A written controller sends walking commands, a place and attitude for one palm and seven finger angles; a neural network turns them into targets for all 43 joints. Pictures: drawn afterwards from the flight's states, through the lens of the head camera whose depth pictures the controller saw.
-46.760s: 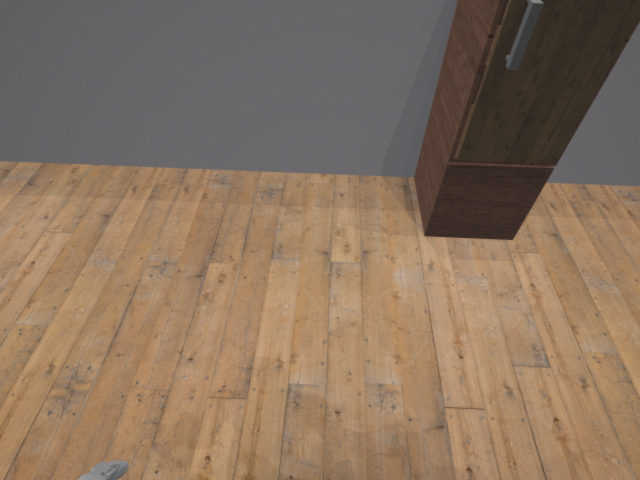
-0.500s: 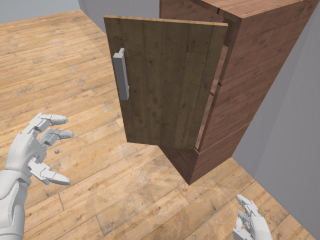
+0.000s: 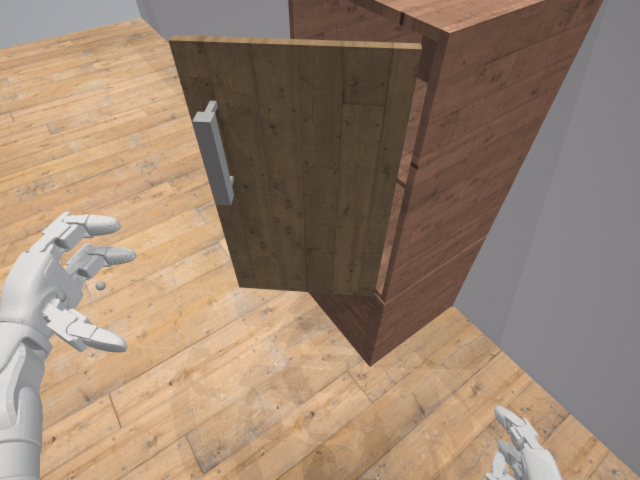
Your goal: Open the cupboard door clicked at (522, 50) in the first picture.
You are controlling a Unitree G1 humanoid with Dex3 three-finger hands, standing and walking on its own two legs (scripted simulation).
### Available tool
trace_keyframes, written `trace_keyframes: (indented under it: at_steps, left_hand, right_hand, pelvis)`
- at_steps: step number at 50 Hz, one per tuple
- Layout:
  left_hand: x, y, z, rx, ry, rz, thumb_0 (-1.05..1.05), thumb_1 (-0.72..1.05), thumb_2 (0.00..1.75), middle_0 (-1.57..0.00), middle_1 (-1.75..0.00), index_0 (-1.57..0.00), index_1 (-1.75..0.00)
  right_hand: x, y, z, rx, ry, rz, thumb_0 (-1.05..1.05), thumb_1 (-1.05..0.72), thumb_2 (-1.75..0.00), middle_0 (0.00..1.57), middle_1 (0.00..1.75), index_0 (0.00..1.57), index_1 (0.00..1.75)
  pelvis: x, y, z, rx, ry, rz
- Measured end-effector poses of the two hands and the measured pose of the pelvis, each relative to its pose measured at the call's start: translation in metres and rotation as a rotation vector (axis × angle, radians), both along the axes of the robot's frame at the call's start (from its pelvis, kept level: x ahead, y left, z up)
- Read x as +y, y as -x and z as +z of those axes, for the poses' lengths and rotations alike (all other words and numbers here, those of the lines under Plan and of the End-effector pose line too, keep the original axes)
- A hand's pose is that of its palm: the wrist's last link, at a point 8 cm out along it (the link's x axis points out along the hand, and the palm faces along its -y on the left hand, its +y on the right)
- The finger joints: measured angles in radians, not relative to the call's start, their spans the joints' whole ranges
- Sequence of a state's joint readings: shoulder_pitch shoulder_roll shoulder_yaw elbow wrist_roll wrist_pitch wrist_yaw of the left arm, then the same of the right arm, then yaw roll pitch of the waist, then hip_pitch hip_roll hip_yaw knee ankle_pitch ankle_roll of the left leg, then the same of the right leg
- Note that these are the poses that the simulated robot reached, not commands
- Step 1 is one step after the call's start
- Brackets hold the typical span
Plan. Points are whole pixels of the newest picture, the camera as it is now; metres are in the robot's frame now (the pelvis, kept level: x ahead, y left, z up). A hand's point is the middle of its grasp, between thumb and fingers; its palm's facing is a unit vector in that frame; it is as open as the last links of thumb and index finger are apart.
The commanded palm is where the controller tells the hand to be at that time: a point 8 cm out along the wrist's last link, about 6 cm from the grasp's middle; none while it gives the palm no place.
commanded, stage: raise the hand with hooked fingers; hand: left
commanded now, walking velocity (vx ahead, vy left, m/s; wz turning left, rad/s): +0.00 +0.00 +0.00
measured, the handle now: (218, 154) +0.56 +0.21 +0.09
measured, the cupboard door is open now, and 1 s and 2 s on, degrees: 50 50 50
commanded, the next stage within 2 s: move the hooked fingers beside the handle in 0.18 s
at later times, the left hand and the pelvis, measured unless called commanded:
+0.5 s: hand (111, 272) +0.31 +0.27 +0.12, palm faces +0.05 -1.00 -0.03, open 14.0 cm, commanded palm +0.29 +0.31 +0.11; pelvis -0.01 -0.01 +0.00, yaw +1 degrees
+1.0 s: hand (136, 220) +0.39 +0.27 +0.11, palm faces +0.01 -1.00 -0.01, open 14.0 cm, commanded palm +0.38 +0.32 +0.11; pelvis -0.01 +0.00 -0.01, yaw -1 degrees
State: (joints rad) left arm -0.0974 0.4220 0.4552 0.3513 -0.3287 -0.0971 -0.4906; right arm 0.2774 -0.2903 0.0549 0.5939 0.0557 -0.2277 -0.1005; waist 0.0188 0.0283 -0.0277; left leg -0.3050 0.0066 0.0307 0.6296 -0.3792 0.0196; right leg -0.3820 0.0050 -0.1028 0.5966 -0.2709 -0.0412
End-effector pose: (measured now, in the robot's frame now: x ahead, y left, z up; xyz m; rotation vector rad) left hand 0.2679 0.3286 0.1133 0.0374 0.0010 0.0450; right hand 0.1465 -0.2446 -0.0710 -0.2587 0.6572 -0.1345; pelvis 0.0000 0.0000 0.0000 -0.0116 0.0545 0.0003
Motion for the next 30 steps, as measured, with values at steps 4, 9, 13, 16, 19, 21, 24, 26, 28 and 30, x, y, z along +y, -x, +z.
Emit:
trace_keyframes:
  at_steps: [4,9,13,16,19,21,24,26,28,30]
  left_hand:
    - [-0.002,0.001,0.002,-0.007,-0.005,0.010,-0.01,-0.50,0.30,-0.31,-1.20,-0.30,-1.20]
    - [-0.005,0.002,0.007,-0.014,-0.010,0.004,-0.01,-0.50,0.30,-0.31,-1.20,-0.30,-1.20]
    - [-0.006,0.004,0.008,-0.015,-0.007,0.005,-0.01,-0.50,0.30,-0.31,-1.20,-0.30,-1.20]
    - [-0.007,0.006,0.009,-0.013,-0.008,0.005,-0.01,-0.50,0.30,-0.31,-1.20,-0.30,-1.20]
    - [-0.008,0.005,0.008,-0.014,-0.003,0.007,-0.01,-0.50,0.30,-0.31,-1.20,-0.30,-1.20]
    - [-0.007,0.001,0.006,-0.010,0.000,0.012,-0.01,-0.50,0.30,-0.31,-1.20,-0.30,-1.20]
    - [-0.008,-0.010,0.005,-0.002,0.004,0.011,-0.01,-0.50,0.30,-0.31,-1.20,-0.30,-1.20]
    - [-0.008,-0.020,0.005,0.003,0.002,0.005,-0.01,-0.50,0.30,-0.31,-1.20,-0.30,-1.20]
    - [-0.009,-0.030,0.006,0.003,0.000,-0.005,-0.01,-0.50,0.30,-0.31,-1.20,-0.30,-1.20]
    - [-0.010,-0.040,0.007,0.002,0.002,-0.015,-0.01,-0.50,0.30,-0.31,-1.20,-0.30,-1.20]
  right_hand:
    - [0.001,-0.003,-0.001,-0.005,-0.008,0.003,0.02,-0.90,-0.90,0.20,0.30,0.21,0.30]
    - [0.003,-0.006,-0.001,-0.018,-0.023,0.010,0.02,-0.90,-0.90,0.20,0.30,0.21,0.30]
    - [0.004,-0.008,-0.001,-0.029,-0.031,0.013,0.02,-0.90,-0.90,0.20,0.30,0.21,0.30]
    - [0.004,-0.008,-0.001,-0.034,-0.033,0.015,0.02,-0.90,-0.90,0.20,0.30,0.21,0.30]
    - [0.003,-0.006,-0.001,-0.033,-0.029,0.017,0.02,-0.90,-0.90,0.20,0.30,0.21,0.30]
    - [0.002,-0.004,-0.002,-0.025,-0.024,0.018,0.02,-0.90,-0.90,0.20,0.30,0.21,0.30]
    - [0.000,0.001,-0.005,-0.006,-0.013,0.016,0.02,-0.90,-0.90,0.20,0.30,0.21,0.30]
    - [-0.002,0.006,-0.007,0.009,-0.007,0.010,0.02,-0.90,-0.90,0.20,0.30,0.21,0.30]
    - [-0.005,0.012,-0.009,0.025,-0.003,-0.001,0.01,-0.90,-0.90,0.20,0.30,0.21,0.30]
    - [-0.008,0.020,-0.011,0.044,0.001,-0.014,0.01,-0.90,-0.90,0.20,0.30,0.21,0.30]
  pelvis:
    - [-0.003,0.000,0.000,-0.004,-0.002,0.002]
    - [-0.005,0.001,0.001,-0.007,-0.004,0.003]
    - [-0.007,0.002,0.000,-0.009,-0.005,0.004]
    - [-0.007,0.004,0.000,-0.012,-0.006,0.004]
    - [-0.008,0.006,0.000,-0.014,-0.007,0.009]
    - [-0.008,0.009,0.000,-0.014,-0.007,0.013]
    - [-0.009,0.012,-0.001,-0.010,-0.007,0.016]
    - [-0.009,0.014,-0.002,-0.004,-0.007,0.016]
    - [-0.009,0.015,-0.003,0.003,-0.008,0.014]
    - [-0.009,0.016,-0.003,0.011,-0.008,0.010]
